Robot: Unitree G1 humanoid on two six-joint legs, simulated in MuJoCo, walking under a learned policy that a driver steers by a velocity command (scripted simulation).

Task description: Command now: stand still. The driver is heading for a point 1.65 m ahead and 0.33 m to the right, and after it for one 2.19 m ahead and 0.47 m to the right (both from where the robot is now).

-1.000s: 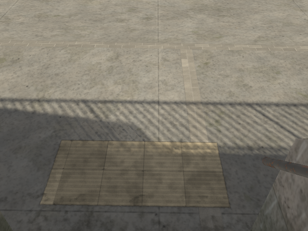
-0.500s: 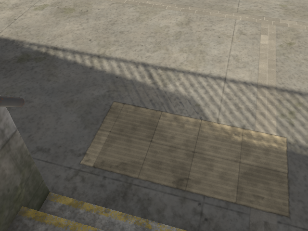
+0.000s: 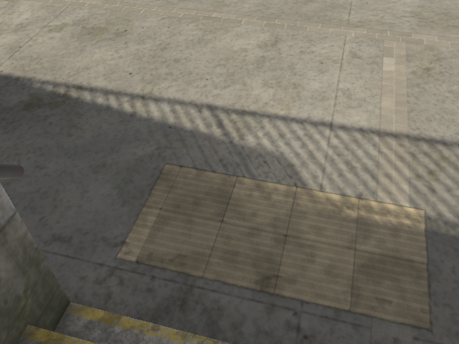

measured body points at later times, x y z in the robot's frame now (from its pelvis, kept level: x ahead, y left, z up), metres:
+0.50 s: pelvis +0.00 -0.01 +0.01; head -0.01 -0.01 +0.46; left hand +0.02 +0.22 -0.15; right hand +0.02 -0.24 -0.15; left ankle +0.00 +0.11 -0.74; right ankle -0.04 -0.12 -0.74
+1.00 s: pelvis +0.01 +0.00 +0.01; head +0.00 +0.00 +0.46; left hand +0.03 +0.23 -0.15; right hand +0.04 -0.23 -0.15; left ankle +0.00 +0.11 -0.74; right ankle -0.04 -0.12 -0.74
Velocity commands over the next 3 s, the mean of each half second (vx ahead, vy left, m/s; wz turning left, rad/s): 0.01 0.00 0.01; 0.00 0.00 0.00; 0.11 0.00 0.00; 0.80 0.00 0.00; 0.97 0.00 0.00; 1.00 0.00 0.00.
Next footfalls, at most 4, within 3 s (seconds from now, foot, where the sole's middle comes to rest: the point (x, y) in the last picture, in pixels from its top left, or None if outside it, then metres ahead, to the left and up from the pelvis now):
none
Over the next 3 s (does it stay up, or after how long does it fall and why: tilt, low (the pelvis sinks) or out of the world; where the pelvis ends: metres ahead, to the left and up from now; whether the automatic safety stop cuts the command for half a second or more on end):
stays up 0.00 0.02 0.00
